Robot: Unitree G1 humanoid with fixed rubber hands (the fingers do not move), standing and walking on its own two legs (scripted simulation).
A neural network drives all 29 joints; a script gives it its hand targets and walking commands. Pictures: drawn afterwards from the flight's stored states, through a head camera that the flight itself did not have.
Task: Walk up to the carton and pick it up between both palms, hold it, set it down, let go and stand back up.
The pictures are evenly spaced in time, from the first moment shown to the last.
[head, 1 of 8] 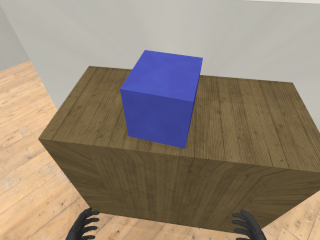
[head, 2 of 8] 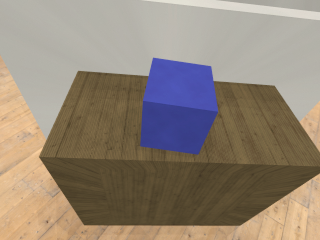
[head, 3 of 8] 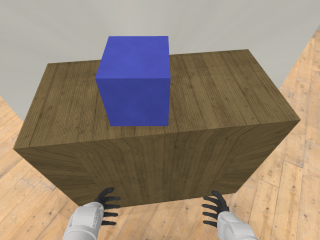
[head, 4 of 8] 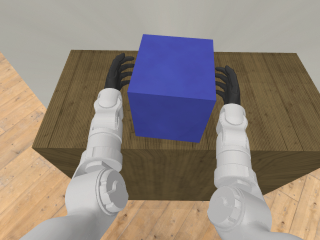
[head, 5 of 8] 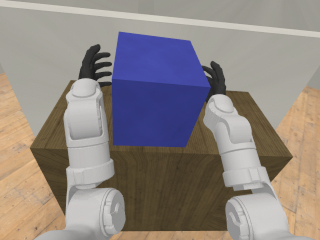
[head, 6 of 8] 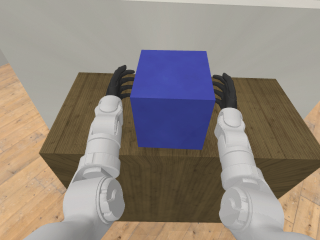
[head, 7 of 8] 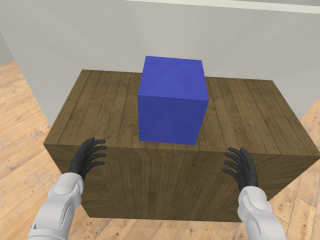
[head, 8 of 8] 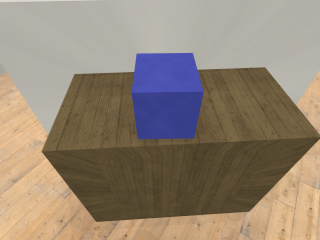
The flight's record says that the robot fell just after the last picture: no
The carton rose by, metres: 0.17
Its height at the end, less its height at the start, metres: +0.00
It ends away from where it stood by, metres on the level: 0.02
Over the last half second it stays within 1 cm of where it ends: yes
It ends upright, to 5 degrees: yes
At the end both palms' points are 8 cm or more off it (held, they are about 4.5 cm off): yes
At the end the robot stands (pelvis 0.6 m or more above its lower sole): yes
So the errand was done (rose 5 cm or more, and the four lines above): yes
